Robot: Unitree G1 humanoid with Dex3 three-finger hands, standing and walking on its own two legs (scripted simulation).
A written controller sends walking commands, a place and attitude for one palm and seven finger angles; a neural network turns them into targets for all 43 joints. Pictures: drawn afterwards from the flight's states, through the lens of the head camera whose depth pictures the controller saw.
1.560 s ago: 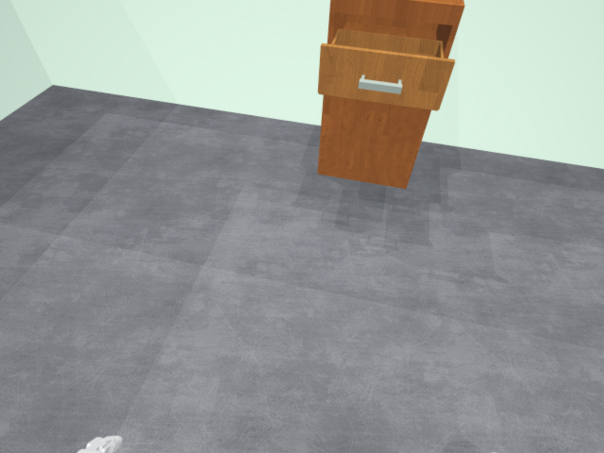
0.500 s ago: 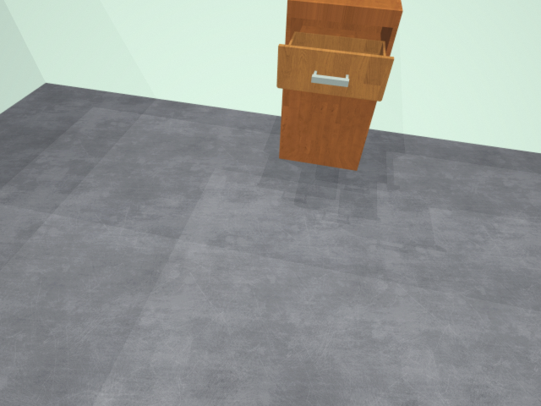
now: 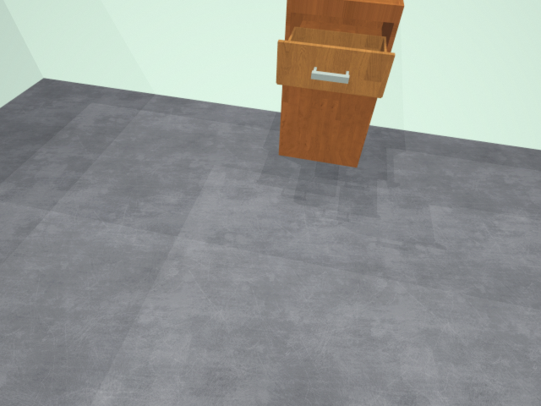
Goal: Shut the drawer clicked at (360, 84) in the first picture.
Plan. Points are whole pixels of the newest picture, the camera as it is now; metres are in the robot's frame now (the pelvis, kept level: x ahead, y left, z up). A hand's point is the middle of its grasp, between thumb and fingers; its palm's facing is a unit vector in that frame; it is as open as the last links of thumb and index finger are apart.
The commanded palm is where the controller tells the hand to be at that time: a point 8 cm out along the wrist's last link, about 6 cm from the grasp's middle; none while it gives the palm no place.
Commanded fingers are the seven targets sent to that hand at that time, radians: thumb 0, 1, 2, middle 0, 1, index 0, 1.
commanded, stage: walk to a spot facing it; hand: left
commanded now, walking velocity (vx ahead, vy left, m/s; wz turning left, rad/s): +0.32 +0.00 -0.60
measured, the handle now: (330, 74) +1.21 -0.15 -0.09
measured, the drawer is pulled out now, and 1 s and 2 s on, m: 0.30 0.30 0.30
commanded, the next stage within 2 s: turn to face it in 1.44 s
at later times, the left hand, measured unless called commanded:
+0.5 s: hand out of the picture +0.12 +0.13 -0.17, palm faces -0.12 -0.97 -0.21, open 7.4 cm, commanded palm none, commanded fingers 0.00 0.90 0.90 -0.20 -0.30 -0.20 -0.30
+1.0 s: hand (221, 290) +0.39 +0.13 -0.20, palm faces -0.30 -0.94 -0.16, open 7.4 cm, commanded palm none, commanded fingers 0.00 0.90 0.90 -0.20 -0.30 -0.20 -0.30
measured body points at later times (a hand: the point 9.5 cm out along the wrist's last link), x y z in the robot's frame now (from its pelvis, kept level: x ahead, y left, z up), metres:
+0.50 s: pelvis +0.10 -0.06 -0.01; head +0.12 -0.07 +0.44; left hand +0.12 +0.18 -0.16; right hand +0.07 -0.31 -0.17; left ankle +0.09 +0.09 -0.66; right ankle +0.06 -0.12 -0.75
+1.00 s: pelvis +0.34 -0.05 -0.01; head +0.36 -0.02 +0.43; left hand +0.40 +0.18 -0.18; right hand +0.33 -0.29 -0.14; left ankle +0.40 +0.00 -0.75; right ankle +0.21 -0.14 -0.64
